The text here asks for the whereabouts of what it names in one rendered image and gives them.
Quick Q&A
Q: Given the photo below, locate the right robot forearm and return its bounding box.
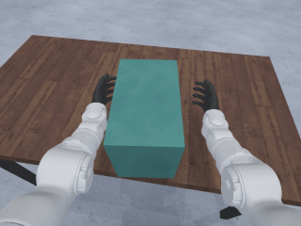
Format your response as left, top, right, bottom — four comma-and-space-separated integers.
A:
201, 109, 282, 197

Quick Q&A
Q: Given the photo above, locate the table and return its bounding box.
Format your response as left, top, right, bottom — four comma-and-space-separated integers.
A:
0, 35, 301, 219

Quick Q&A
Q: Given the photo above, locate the robot right upper arm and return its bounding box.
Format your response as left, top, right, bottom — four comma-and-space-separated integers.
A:
221, 162, 301, 226

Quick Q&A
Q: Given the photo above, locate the robot left upper arm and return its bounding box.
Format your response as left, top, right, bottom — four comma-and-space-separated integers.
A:
0, 147, 94, 226

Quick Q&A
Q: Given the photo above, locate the left robot hand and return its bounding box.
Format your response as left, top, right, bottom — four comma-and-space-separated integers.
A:
91, 73, 117, 105

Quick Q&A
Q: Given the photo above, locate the left robot forearm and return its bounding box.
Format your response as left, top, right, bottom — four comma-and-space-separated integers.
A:
36, 103, 107, 184

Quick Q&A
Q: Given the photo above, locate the carton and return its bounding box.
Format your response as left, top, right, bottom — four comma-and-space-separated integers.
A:
103, 58, 185, 179

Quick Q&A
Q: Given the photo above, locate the right robot hand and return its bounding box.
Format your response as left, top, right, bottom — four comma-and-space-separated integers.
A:
192, 79, 219, 113

